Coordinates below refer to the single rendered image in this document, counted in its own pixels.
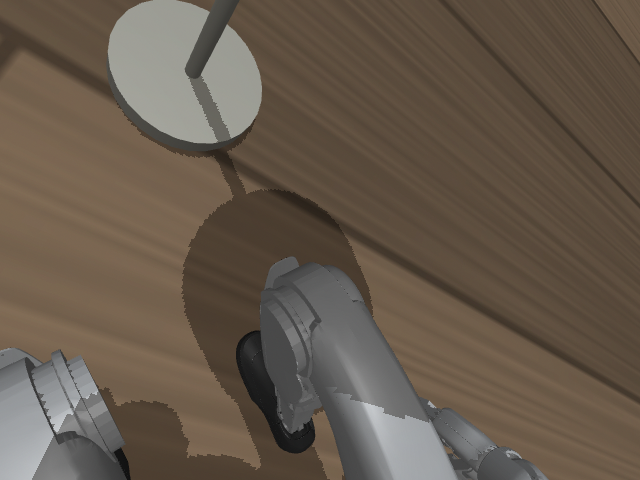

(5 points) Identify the left robot foot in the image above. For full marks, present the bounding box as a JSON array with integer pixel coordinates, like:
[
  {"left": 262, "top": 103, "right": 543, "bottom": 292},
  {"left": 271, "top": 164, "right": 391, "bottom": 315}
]
[{"left": 114, "top": 448, "right": 131, "bottom": 480}]

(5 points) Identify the right robot hand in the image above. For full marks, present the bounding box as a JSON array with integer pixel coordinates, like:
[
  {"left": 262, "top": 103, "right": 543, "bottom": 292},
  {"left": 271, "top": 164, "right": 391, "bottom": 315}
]
[{"left": 418, "top": 396, "right": 498, "bottom": 480}]

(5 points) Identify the floor lamp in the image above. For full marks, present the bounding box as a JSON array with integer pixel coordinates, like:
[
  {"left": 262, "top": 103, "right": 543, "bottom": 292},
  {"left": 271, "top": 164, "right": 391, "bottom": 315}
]
[{"left": 106, "top": 0, "right": 262, "bottom": 151}]

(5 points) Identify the right robot foot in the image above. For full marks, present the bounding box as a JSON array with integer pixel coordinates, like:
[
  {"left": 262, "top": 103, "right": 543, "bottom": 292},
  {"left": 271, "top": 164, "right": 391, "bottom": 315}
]
[{"left": 236, "top": 331, "right": 315, "bottom": 453}]

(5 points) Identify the right robot arm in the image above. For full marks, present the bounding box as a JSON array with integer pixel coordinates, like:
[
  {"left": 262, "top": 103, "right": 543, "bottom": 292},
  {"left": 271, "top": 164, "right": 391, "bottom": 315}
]
[{"left": 477, "top": 447, "right": 549, "bottom": 480}]

